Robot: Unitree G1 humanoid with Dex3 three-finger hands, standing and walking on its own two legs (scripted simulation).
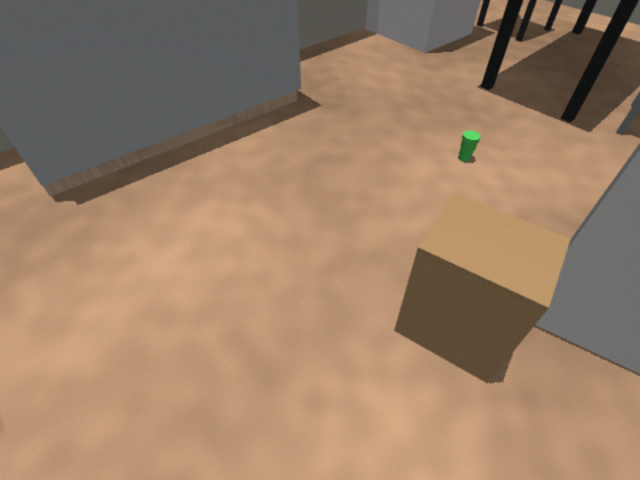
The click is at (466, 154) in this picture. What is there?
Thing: tapered cup
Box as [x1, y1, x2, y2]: [459, 131, 480, 161]
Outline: 474,131 465,131 463,133 460,146 461,148 459,152 459,158 461,160 466,161 469,159 480,137 479,134
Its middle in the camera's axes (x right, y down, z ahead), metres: +0.76 -0.45 +2.03
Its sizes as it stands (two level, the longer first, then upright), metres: 0.087 0.087 0.145
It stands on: the floor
